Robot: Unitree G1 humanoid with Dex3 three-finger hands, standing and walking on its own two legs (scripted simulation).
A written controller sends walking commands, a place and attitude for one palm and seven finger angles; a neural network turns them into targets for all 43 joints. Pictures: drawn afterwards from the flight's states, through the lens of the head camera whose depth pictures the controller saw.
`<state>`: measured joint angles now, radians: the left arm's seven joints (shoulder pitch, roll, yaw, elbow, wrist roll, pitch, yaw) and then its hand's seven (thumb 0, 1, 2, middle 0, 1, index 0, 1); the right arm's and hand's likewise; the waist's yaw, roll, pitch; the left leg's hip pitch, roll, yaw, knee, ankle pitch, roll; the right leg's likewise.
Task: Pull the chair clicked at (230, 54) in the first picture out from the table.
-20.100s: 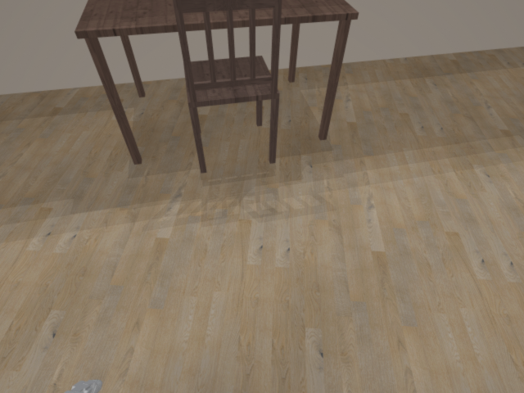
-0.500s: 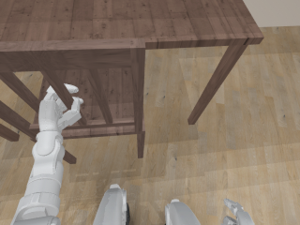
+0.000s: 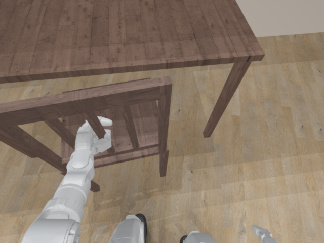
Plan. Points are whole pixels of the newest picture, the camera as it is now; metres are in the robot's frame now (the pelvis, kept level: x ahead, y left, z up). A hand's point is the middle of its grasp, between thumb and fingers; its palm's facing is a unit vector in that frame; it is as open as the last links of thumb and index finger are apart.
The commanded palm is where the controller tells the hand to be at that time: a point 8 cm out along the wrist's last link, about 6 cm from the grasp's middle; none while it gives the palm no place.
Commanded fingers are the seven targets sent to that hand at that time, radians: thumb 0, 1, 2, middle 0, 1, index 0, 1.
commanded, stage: step backward, pulling the chair out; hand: left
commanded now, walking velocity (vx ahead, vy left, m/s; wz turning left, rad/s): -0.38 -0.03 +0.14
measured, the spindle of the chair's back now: (101, 134) +0.41 +0.18 -0.08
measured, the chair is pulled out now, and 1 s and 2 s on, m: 0.09 0.18 0.29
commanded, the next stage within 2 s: none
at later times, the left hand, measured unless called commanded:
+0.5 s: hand (114, 164) +0.31 +0.13 -0.06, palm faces +0.04 -0.98 -0.17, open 5.2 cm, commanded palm +0.30 +0.18 -0.05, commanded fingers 0.00 0.90 0.90 -0.50 -1.45 -0.50 -1.45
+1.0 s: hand (113, 167) +0.30 +0.13 -0.06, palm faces +0.02 -0.98 -0.18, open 5.3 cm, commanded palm +0.28 +0.18 -0.05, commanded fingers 0.00 0.90 0.90 -0.50 -1.45 -0.50 -1.45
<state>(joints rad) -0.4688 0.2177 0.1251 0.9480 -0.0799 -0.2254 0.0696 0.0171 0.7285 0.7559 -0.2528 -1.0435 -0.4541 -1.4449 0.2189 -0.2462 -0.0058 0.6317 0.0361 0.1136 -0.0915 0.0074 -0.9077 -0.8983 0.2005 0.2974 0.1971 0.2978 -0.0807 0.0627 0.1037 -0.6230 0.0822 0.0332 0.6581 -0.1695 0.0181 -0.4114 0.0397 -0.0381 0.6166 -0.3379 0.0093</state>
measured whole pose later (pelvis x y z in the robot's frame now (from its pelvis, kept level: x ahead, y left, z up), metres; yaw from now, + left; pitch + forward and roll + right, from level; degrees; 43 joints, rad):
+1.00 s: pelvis -0.07 -0.01 +0.00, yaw +2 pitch +2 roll -2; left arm -0.56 0.19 0.03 1.03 -0.04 -0.19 0.08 0.01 0.68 0.78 -0.25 -1.13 -0.49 -1.44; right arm 0.15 -0.23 0.00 0.71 0.02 -0.01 -0.10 0.01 -0.91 -0.90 0.20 0.30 0.20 0.30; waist -0.04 0.04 0.20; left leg -0.48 0.04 -0.05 0.62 -0.17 -0.02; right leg -0.39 0.02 -0.06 0.60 -0.24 -0.01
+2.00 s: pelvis -0.18 -0.01 +0.00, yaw +6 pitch +1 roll -1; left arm -0.56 0.17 0.01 1.03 -0.03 -0.18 0.08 0.04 0.67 0.78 -0.25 -1.18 -0.49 -1.44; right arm 0.17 -0.21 0.01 0.71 0.03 0.02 -0.11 0.01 -0.91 -0.90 0.20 0.30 0.20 0.30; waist -0.07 0.02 0.18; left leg -0.43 0.05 -0.05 0.69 -0.31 -0.04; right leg -0.44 -0.03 -0.05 0.57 -0.16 0.02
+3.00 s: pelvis -0.27 -0.02 +0.01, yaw +6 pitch +1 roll -1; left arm -0.57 0.16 -0.01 1.06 -0.03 -0.17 0.08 0.05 0.68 0.77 -0.23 -1.22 -0.49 -1.44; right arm 0.23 -0.24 -0.01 0.74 0.02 0.00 -0.11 0.01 -0.91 -0.90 0.20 0.30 0.20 0.30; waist -0.04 0.01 0.17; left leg -0.36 0.04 -0.01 0.63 -0.30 -0.02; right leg -0.44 -0.04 -0.03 0.65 -0.26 0.01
